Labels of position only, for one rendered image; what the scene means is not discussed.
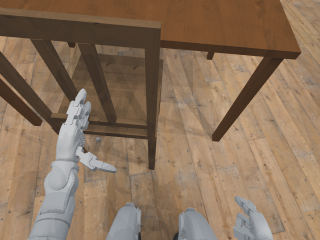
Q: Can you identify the robot thigh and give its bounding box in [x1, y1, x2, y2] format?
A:
[105, 206, 142, 240]
[178, 211, 218, 240]

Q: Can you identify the robot left thigh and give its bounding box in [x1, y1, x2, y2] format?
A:
[105, 206, 142, 240]

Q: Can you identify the right robot hand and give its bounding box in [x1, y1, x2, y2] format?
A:
[233, 196, 274, 240]

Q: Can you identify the chair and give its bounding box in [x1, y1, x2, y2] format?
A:
[0, 7, 164, 170]

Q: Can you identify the robot right thigh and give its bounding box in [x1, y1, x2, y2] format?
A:
[178, 211, 218, 240]

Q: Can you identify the robot left forearm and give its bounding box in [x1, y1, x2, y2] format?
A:
[26, 160, 80, 240]

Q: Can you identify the table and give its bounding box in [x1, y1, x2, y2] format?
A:
[0, 0, 302, 142]

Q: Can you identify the left robot hand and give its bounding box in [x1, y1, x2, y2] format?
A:
[56, 88, 117, 173]

